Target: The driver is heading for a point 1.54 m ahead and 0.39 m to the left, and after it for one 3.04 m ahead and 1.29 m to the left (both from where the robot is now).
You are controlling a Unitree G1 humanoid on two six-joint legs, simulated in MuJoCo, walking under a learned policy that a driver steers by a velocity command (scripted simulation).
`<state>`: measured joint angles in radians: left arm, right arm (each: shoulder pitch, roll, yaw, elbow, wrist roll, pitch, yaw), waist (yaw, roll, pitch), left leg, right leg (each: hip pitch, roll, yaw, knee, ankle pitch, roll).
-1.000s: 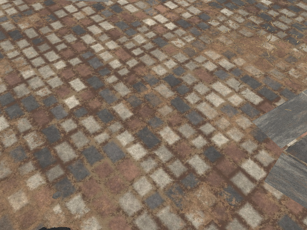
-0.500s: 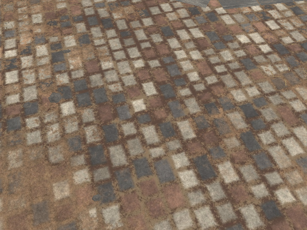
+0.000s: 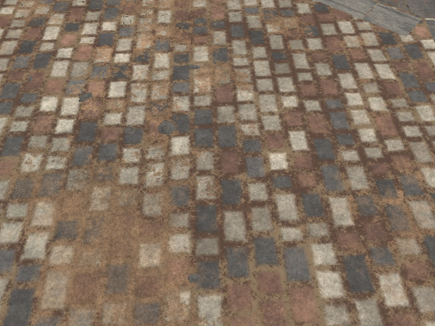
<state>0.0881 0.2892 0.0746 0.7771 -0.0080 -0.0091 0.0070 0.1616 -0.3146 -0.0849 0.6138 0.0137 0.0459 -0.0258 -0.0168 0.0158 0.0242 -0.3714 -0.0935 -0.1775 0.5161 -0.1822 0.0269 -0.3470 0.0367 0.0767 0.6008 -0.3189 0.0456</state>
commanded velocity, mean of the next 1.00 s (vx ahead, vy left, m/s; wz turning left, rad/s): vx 0.00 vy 0.00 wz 0.44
